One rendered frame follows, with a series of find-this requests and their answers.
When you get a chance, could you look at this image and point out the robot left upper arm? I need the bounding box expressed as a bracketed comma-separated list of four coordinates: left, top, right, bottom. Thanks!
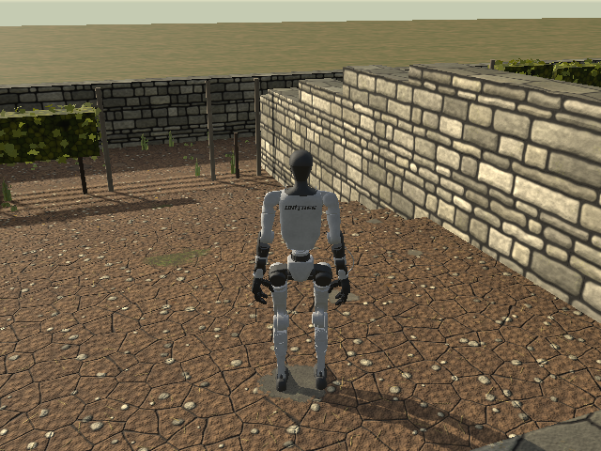
[260, 190, 282, 243]

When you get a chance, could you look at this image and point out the robot left hand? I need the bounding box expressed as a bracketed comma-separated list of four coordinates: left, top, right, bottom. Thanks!
[252, 277, 274, 304]

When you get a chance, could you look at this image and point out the robot right hand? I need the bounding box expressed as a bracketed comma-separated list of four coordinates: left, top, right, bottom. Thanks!
[328, 278, 350, 305]

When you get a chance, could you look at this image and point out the humanoid robot head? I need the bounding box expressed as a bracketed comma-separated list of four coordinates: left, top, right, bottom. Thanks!
[285, 149, 317, 196]

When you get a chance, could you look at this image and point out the right robot forearm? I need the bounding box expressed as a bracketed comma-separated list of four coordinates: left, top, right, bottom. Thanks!
[331, 230, 348, 280]

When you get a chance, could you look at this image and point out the robot left foot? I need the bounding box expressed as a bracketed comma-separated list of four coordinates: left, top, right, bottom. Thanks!
[275, 366, 289, 392]

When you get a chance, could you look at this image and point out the robot right upper arm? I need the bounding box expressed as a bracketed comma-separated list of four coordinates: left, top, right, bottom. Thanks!
[320, 191, 341, 244]

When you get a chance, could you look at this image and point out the left robot forearm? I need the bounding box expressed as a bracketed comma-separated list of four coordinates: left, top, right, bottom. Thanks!
[253, 230, 270, 279]

